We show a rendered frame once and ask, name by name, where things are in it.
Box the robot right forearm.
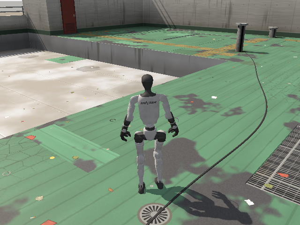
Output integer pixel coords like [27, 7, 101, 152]
[168, 112, 177, 129]

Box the robot left forearm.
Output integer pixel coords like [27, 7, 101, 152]
[121, 115, 130, 133]

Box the humanoid robot torso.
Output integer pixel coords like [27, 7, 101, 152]
[138, 94, 159, 141]

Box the right robot hand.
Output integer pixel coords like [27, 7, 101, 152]
[168, 127, 179, 137]

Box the robot right shin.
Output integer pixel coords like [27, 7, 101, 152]
[155, 151, 163, 183]

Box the left robot upper arm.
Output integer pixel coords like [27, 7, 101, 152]
[126, 95, 138, 121]

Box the right robot upper arm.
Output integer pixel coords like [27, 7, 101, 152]
[158, 94, 172, 119]

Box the left robot hand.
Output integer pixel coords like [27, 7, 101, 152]
[120, 131, 131, 141]

